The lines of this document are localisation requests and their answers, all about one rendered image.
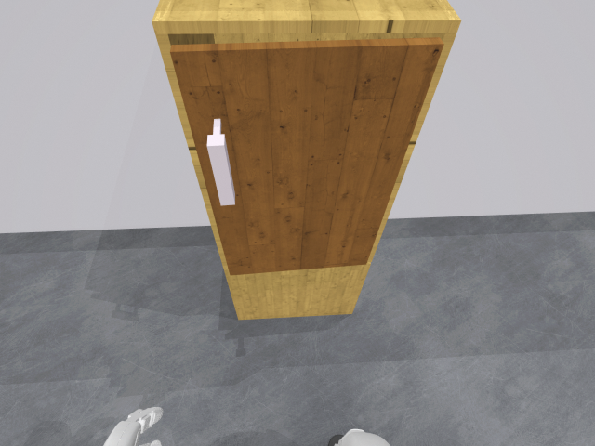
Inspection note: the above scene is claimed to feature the handle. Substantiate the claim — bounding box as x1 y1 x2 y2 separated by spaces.
207 119 235 205

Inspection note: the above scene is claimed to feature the right robot shin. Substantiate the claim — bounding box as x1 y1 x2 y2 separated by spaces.
341 429 364 440

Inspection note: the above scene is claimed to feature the robot left hand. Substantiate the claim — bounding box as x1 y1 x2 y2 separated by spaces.
103 407 163 446

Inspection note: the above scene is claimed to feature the cupboard door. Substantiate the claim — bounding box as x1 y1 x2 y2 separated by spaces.
170 37 444 276

